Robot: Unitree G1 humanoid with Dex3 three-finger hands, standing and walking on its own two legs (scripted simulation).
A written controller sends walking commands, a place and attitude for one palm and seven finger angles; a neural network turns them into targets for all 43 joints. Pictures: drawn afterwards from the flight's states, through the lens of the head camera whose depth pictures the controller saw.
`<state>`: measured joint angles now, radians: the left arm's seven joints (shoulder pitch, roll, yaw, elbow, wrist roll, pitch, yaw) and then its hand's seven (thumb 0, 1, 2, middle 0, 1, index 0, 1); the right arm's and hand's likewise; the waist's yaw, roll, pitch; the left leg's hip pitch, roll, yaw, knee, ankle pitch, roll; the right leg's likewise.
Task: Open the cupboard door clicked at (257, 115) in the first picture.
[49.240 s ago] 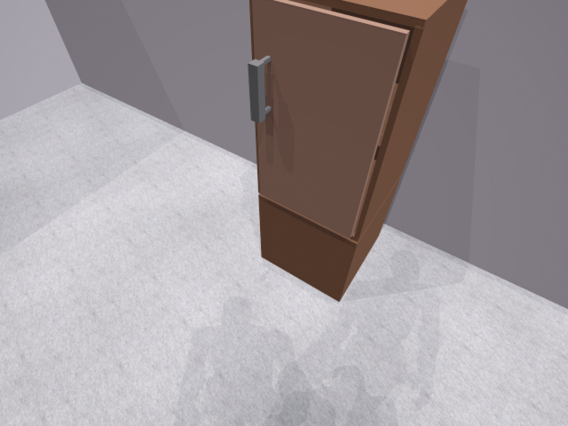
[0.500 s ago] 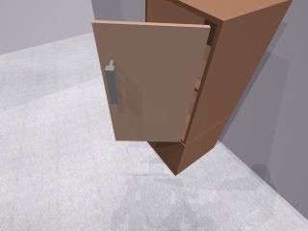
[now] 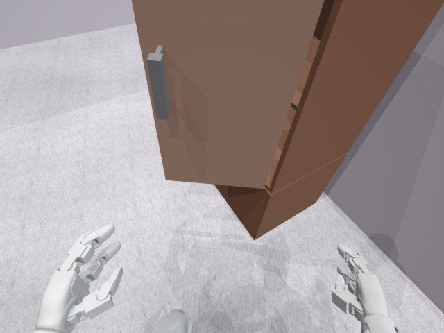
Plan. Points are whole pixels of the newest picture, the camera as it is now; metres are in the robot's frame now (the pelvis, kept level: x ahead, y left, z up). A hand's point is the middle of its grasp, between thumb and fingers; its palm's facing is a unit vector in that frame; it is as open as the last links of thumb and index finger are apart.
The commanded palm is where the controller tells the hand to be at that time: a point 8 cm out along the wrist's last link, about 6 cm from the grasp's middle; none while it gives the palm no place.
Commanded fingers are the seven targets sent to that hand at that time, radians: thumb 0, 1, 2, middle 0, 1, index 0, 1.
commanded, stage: raise the hand with hooked fingers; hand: left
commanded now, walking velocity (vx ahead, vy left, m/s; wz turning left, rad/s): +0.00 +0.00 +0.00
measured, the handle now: (161, 83) +0.58 +0.18 +0.12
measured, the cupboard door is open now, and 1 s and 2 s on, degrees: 54 54 54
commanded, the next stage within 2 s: move the hooked fingers beside the handle in 1.70 s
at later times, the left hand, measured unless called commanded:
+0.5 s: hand (69, 234) +0.24 +0.25 +0.09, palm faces +0.11 -0.99 -0.07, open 11.5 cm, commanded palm +0.21 +0.30 +0.08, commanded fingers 0.00 -0.17 0.44 -0.28 -0.99 -0.28 -0.99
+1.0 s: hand (34, 205) +0.27 +0.31 +0.11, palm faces +0.04 -1.00 -0.03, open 13.8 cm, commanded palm +0.24 +0.35 +0.13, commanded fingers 0.00 -0.50 0.30 -0.30 -1.20 -0.30 -1.20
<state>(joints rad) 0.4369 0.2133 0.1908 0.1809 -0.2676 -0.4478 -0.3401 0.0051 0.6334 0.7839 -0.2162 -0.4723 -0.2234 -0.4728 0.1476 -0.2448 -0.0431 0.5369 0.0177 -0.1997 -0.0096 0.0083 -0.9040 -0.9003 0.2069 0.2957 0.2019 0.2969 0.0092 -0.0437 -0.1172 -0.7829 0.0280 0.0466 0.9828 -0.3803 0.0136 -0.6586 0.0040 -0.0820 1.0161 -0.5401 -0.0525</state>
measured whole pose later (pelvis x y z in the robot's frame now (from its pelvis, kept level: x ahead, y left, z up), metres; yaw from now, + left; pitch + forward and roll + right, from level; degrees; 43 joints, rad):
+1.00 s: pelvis +0.00 +0.04 +0.03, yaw +1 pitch +6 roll -3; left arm 0.05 0.40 0.35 0.25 -0.34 -0.14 -0.41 -0.01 -0.46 0.32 -0.29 -1.17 -0.30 -1.17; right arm 0.24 -0.25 0.07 0.55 0.06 -0.20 -0.09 0.01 -0.90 -0.90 0.21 0.30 0.20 0.30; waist 0.02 0.03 -0.08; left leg -0.60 0.00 0.04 0.80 -0.31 0.07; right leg -0.44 0.00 -0.08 0.74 -0.41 0.01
